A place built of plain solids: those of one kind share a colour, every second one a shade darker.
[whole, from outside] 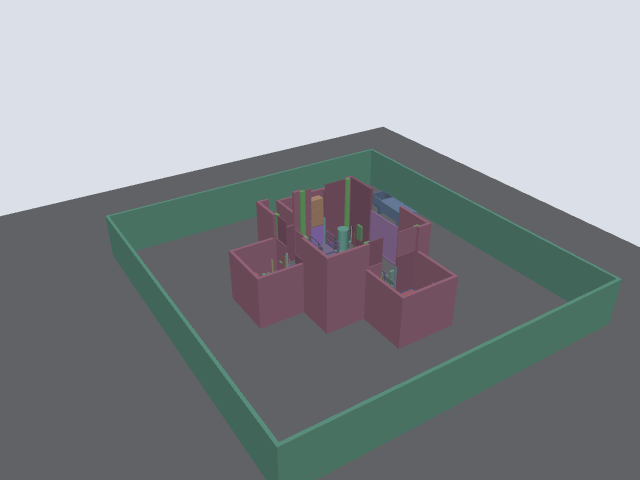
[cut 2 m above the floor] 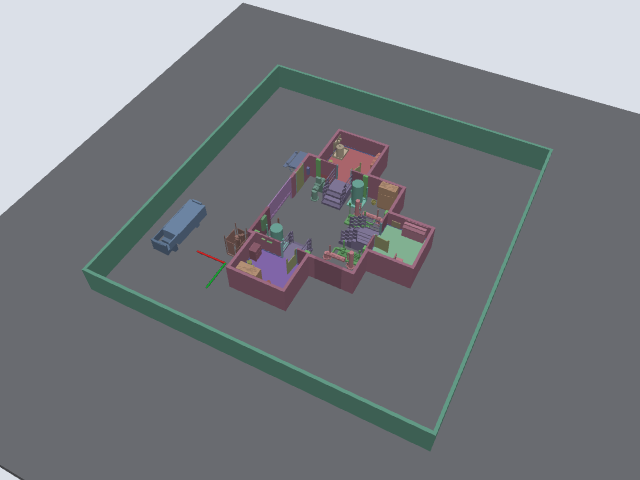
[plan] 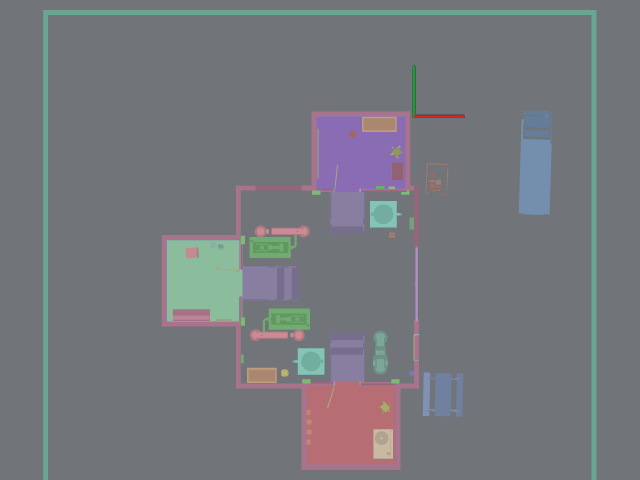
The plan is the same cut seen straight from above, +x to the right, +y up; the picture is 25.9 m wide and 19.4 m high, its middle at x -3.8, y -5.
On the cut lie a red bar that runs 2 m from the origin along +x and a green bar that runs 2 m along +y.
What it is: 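A small booster pumping station on a works' or an estate's water main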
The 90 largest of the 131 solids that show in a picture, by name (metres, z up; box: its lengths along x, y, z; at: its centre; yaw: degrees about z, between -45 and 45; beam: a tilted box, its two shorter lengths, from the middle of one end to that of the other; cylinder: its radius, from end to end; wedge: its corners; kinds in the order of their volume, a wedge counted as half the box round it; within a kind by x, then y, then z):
{
 "yard_bound_1": {"box": [0.2, 23.52, 3.2], "at": [-14.89, -7.46, 1.55]},
 "yard_bound_2": {"box": [22.36, 0.2, 3.2], "at": [-3.81, -19.12, 1.55]},
 "yard_bound_3": {"box": [22.36, 0.2, 3.2], "at": [-3.81, 4.2, 1.55]},
 "yard_bound_4": {"box": [0.2, 23.52, 3.2], "at": [7.27, -7.46, 1.55]},
 "wall_1": {"box": [0.2, 3.7, 3.5], "at": [-10.1, -6.65, 1.7]},
 "wall_2": {"box": [3.2, 0.2, 3.5], "at": [-8.6, -8.4, 1.7]},
 "wall_3": {"box": [3.2, 0.2, 3.5], "at": [-8.6, -4.9, 1.7]},
 "wall_4": {"box": [0.2, 2.7, 5.15], "at": [-7.1, -9.65, 2.52]},
 "wall_5": {"box": [0.2, 2.2, 5.15], "at": [-7.1, -3.9, 2.52]},
 "wall_6": {"box": [0.06, 1.0, 3.5], "at": [-7.03, -7.8, 1.7]},
 "wall_7": {"box": [0.06, 1.21, 3.5], "at": [-7.03, -5.6, 1.7]},
 "wall_8": {"box": [0.06, 1.06, 5.15], "at": [-6.97, -7.83, 2.52]},
 "wall_9": {"box": [0.06, 1.26, 5.15], "at": [-6.97, -5.57, 2.52]},
 "wall_10": {"box": [0.81, 0.2, 5.15], "at": [-6.8, -2.9, 2.52]},
 "wall_11": {"box": [2.85, 0.2, 5.15], "at": [-5.78, -10.9, 2.52]},
 "wall_12": {"box": [1.86, 0.2, 2.75], "at": [-5.47, -2.9, 1.32]},
 "wall_13": {"box": [0.2, 3.5, 3.5], "at": [-4.45, -12.55, 1.7]},
 "wall_14": {"box": [0.61, 0.2, 5.15], "at": [-4.25, -2.9, 2.52]},
 "wall_15": {"box": [0.2, 3.2, 3.16], "at": [-4.05, -1.4, 1.53]},
 "wall_16": {"box": [1.17, 0.06, 5.15], "at": [-3.83, -10.77, 2.52]},
 "wall_17": {"box": [1.1, 0.06, 3.5], "at": [-3.8, -10.83, 1.7]},
 "wall_18": {"box": [0.77, 0.06, 5.15], "at": [-3.63, -3.03, 2.52]},
 "wall_19": {"box": [0.7, 0.06, 3.16], "at": [-3.6, -2.97, 1.53]},
 "wall_20": {"box": [4.0, 0.2, 3.5], "at": [-2.55, -14.2, 1.7]},
 "wall_21": {"box": [4.0, 0.2, 3.16], "at": [-2.15, 0.1, 1.53]},
 "wall_22": {"box": [1.41, 0.06, 3.5], "at": [-1.45, -10.83, 1.7]},
 "wall_23": {"box": [1.47, 0.06, 5.15], "at": [-1.42, -10.77, 2.52]},
 "wall_24": {"box": [1.8, 0.06, 3.16], "at": [-1.25, -2.97, 1.53]},
 "wall_25": {"box": [1.86, 0.06, 5.15], "at": [-1.22, -3.03, 2.52]},
 "wall_26": {"box": [0.2, 3.5, 3.5], "at": [-0.65, -12.55, 1.7]},
 "wall_27": {"box": [0.95, 0.2, 5.15], "at": [-0.28, -10.9, 2.52]},
 "wall_28": {"box": [0.2, 3.2, 3.16], "at": [-0.25, -1.4, 1.53]},
 "wall_29": {"box": [0.55, 0.2, 5.15], "at": [-0.07, -2.9, 2.52]},
 "wall_30": {"box": [0.2, 2.76, 5.15], "at": [0.1, -9.62, 2.52]},
 "wall_31": {"box": [0.2, 2.46, 5.15], "at": [0.1, -4.03, 2.52]},
 "raised_floor_control_1": {"box": [3.13, 3.43, 0.9], "at": [-8.5, -6.65, 0.4]},
 "raised_floor_chem_1": {"box": [3.73, 3.43, 0.73], "at": [-2.55, -12.45, 0.32]},
 "raised_floor_switch_1": {"box": [3.73, 3.13, 0.56], "at": [-2.15, -1.5, 0.23]},
 "row_1": {"box": [1.08, 0.48, 2.04], "at": [-6.15, -10.48, 1.12]},
 "row_2": {"box": [1.2, 0.6, 2.1], "at": [-6.15, -10.48, 1.15]},
 "row_3": {"box": [1.28, 0.48, 2.04], "at": [-1.4, -0.32, 1.63]},
 "row_4": {"box": [1.4, 0.6, 2.1], "at": [-1.4, -0.32, 1.66]},
 "door_landing_1": {"box": [1.1, 1.4, 0.9], "at": [-6.39, -6.75, 0.4]},
 "door_landing_2": {"box": [0.32, 1.4, 0.73], "at": [-5.7, -6.75, 0.32]},
 "door_landing_3": {"box": [0.32, 1.4, 0.56], "at": [-5.4, -6.75, 0.23]},
 "door_landing_4": {"box": [0.32, 1.4, 0.39], "at": [-5.1, -6.75, 0.14]},
 "door_landing_5": {"box": [0.32, 1.4, 0.22], "at": [-4.8, -6.75, 0.06]},
 "door_landing_6": {"box": [1.4, 1.1, 0.73], "at": [-2.7, -10.19, 0.32]},
 "door_landing_7": {"box": [1.4, 0.32, 0.56], "at": [-2.7, -9.5, 0.23]},
 "door_landing_8": {"box": [1.4, 0.32, 0.39], "at": [-2.7, -9.2, 0.14]},
 "door_landing_9": {"box": [1.4, 0.32, 0.22], "at": [-2.7, -8.9, 0.06]},
 "door_landing_10": {"box": [1.4, 0.32, 0.22], "at": [-2.7, -4.6, 0.06]},
 "door_landing_11": {"box": [1.4, 0.32, 0.39], "at": [-2.7, -4.3, 0.14]},
 "door_landing_12": {"box": [1.4, 1.1, 0.56], "at": [-2.7, -3.61, 0.23]},
 "beyond_storage_tank_1": {"box": [0.73, 0.12, 0.83], "at": [4.86, -3.92, 1.01], "yaw": -1.7},
 "beyond_storage_tank_2": {"box": [1.25, 3.02, 0.88], "at": [4.9, -2.44, 0.85], "yaw": -1.7},
 "beyond_storage_tank_3": {"box": [1.01, 0.28, 0.75], "at": [4.95, -0.69, 0.32], "yaw": -1.7},
 "beyond_storage_tank_4": {"box": [1.0, 0.46, 0.27], "at": [4.98, -0.22, 0.55], "yaw": -1.7},
 "beyond_storage_tank_5": {"box": [1.18, 0.13, 0.93], "at": [4.98, 0.13, 0.97], "yaw": -1.7},
 "beyond_storage_tank_6": {"box": [0.83, 0.13, 0.75], "at": [5.0, 0.16, 1.04], "yaw": -1.7},
 "beyond_storage_tank_7": {"box": [0.06, 2.21, 0.55], "at": [5.5, -2.27, 1.05], "yaw": -1.7},
 "air_vessel_1": {"box": [1.08, 1.08, 0.17], "at": [-4.16, -9.91, 0.04]},
 "air_vessel_2": {"cylinder": 0.4, "from": [-4.16, -9.91, 0.35], "to": [-4.16, -9.91, 1.89]},
 "air_vessel_3": {"box": [1.08, 1.08, 0.17], "at": [-1.24, -3.96, 0.04]},
 "air_vessel_4": {"cylinder": 0.4, "from": [-1.24, -3.96, 0.35], "to": [-1.24, -3.96, 1.89]},
 "pier_1": {"box": [0.17, 0.34, 5.15], "at": [-6.92, -5.0, 2.52]},
 "pier_2": {"box": [0.34, 0.17, 5.15], "at": [-4.35, -10.71, 2.52]},
 "pier_3": {"box": [0.34, 0.17, 5.15], "at": [-3.95, -3.08, 2.52]},
 "pier_4": {"box": [0.34, 0.17, 5.15], "at": [-0.75, -10.71, 2.52]},
 "pier_5": {"box": [0.34, 0.17, 5.15], "at": [-0.35, -3.08, 2.52]},
 "pump_unit_1": {"box": [1.67, 0.86, 0.2], "at": [-5.82, -5.3, 0.05]},
 "pump_unit_2": {"box": [1.43, 0.45, 0.15], "at": [-5.79, -5.3, 0.14]},
 "pump_unit_3": {"box": [1.43, 0.45, 0.15], "at": [-5.06, -8.2, 0.14]},
 "pump_unit_4": {"box": [1.67, 0.86, 0.2], "at": [-5.04, -8.2, 0.05]},
 "tool_cabinet_1": {"box": [0.45, 0.7, 0.89], "at": [-0.67, -2.23, 1.07]},
 "tool_cabinet_2": {"box": [0.5, 0.65, 0.88], "at": [-0.66, -2.23, 1.07]},
 "water_main_1": {"cylinder": 0.2, "from": [-1.36, -10.15, 0.0], "to": [-1.36, -10.15, 0.8]},
 "water_main_2": {"box": [0.44, 0.52, 0.44], "at": [-1.36, -9.55, 0.8]},
 "water_main_3": {"box": [0.29, 1.2, 0.29], "at": [-1.36, -9.55, 0.8]},
 "water_main_4": {"box": [0.16, 1.2, 0.4], "at": [-1.36, -9.55, 0.8]},
 "water_main_5": {"box": [0.4, 1.2, 0.16], "at": [-1.36, -9.55, 0.8]},
 "water_main_6": {"cylinder": 0.2, "from": [-1.36, -8.95, 0.0], "to": [-1.36, -8.95, 0.8]},
 "wall_console_1": {"box": [1.5, 0.4, 0.85], "at": [-9.0, -8.06, 1.23]},
 "roller_shutter_1": {"box": [0.06, 2.86, 2.87], "at": [0.12, -6.75, 2.06]},
 "dosing_skid_1": {"cylinder": 0.27, "from": [-1.31, -13.01, 0.72], "to": [-1.31, -13.01, 1.54]},
 "dosing_skid_2": {"box": [0.8, 1.2, 0.09], "at": [-1.25, -13.25, 0.68]},
 "row_mains_1": {"cylinder": 0.15, "from": [-6.2, -4.65, 0.0], "to": [-6.2, -4.65, 1.47]},
 "row_mains_2": {"cylinder": 0.15, "from": [-4.66, -8.85, 0.0], "to": [-4.66, -8.85, 1.47]},
 "distribution_board_1": {"box": [0.18, 0.5, 1.1], "at": [-0.09, -4.33, 1.4]},
 "door_leaf_1": {"box": [0.044, 1.0, 2.15], "at": [0.0, -9.35, 1.02]}
}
